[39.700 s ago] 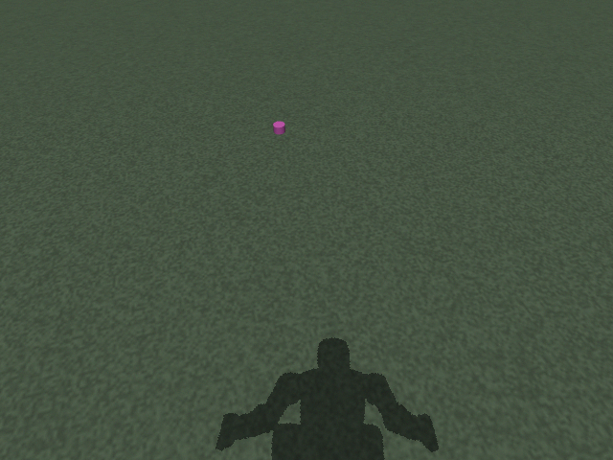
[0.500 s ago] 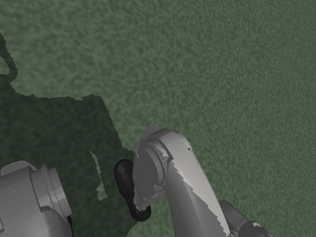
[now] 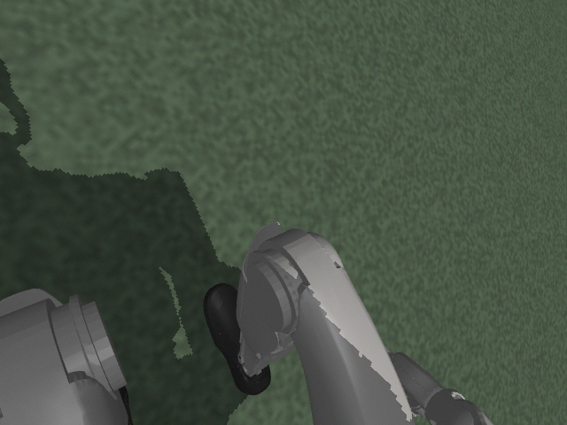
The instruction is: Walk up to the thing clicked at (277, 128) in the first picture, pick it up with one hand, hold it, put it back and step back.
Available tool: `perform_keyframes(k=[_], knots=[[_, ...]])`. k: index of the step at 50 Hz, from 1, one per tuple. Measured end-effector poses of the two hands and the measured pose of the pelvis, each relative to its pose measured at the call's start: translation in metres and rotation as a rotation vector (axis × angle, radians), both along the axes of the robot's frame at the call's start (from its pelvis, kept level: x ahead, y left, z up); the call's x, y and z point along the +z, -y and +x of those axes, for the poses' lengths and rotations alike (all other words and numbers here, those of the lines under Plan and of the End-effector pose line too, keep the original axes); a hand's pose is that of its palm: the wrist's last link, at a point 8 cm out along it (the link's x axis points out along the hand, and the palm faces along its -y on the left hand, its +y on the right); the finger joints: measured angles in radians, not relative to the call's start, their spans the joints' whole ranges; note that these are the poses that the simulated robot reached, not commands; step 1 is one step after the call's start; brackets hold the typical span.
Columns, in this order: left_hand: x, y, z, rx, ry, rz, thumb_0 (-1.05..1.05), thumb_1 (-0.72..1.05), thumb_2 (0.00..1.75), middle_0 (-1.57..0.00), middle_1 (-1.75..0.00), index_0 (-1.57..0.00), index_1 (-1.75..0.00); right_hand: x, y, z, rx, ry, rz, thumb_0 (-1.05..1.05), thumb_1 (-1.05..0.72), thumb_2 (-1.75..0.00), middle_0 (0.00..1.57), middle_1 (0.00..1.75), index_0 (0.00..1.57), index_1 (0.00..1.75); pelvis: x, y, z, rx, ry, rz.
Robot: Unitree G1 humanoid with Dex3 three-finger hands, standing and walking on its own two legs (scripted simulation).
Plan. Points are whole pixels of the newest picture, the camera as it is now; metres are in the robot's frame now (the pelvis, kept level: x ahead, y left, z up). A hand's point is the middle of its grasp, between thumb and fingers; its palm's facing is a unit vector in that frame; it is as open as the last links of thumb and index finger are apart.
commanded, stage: close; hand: left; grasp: from above
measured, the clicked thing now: out of the picture +0.42 +0.43 -0.28
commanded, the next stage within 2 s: settle in 1.30 s
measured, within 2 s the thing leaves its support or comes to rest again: leaves its support in 1.66 s
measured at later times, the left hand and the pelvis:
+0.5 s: hand out of the picture +0.40 +0.42 -0.26, palm faces -0.45 -0.21 -0.87, open 11.4 cm; pelvis +0.00 +0.00 +0.00, yaw +0 degrees
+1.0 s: hand out of the picture +0.41 +0.41 -0.25, palm faces -0.42 -0.21 -0.88, open 9.4 cm; pelvis +0.00 +0.00 +0.00, yaw +0 degrees
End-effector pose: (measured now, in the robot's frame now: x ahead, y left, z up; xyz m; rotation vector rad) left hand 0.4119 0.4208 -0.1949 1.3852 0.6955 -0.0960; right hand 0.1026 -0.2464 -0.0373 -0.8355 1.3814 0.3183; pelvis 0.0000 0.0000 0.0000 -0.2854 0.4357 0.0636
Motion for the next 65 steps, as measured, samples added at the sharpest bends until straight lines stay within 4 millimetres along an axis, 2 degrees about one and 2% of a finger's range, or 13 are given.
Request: perform_keyframes(k=[10, 18, 26, 44, 65], knots=[[-0.006, 0.009, 0.005, -0.037, 0.043, -0.023, 0.0, -0.24, 0.76, -0.21, -1.02, -0.25, -0.97, 0.004, -0.003, -0.004, 0.007, -0.022, -0.018, 0.0, -0.9, -0.89, 0.2, 0.3, 0.2, 0.3, 0.001, 0.0, 0.002, -0.002, 0.002, -0.007], [-0.001, 0.004, 0.003, -0.015, 0.053, 0.005, 0.0, -0.18, 0.72, -0.25, -0.97, -0.3, -0.92, 0.003, -0.002, 0.001, 0.013, 0.006, -0.011, 0.0, -0.9, -0.89, 0.2, 0.3, 0.2, 0.3, -0.002, -0.002, 0.001, -0.004, 0.004, -0.012], [-0.005, 0.002, -0.005, 0.003, 0.0, 0.007, 0.0, -0.07, 0.65, -0.32, -0.93, -0.38, -0.87, 0.001, -0.003, -0.001, 0.015, 0.002, 0.004, 0.0, -0.9, -0.89, 0.2, 0.3, 0.2, 0.3, -0.002, -0.001, -0.001, -0.002, 0.007, -0.006], [-0.004, 0.007, 0.003, -0.026, 0.049, -0.007, 0.0, 0.13, 0.56, -0.47, -0.84, -0.53, -0.78, 0.003, -0.005, 0.006, 0.026, -0.001, 0.006, 0.0, -0.9, -0.89, 0.2, 0.3, 0.2, 0.3, 0.0, -0.001, 0.003, -0.002, 0.001, -0.012], [-0.002, 0.004, 0.0, -0.019, 0.021, -0.003, -0.03, 0.19, 0.44, -0.53, -0.73, -0.72, -0.71, 0.003, -0.006, -0.002, 0.012, -0.001, 0.001, 0.0, -0.9, -0.89, 0.2, 0.3, 0.2, 0.3, 0.0, -0.002, 0.001, 0.0, 0.005, -0.011]])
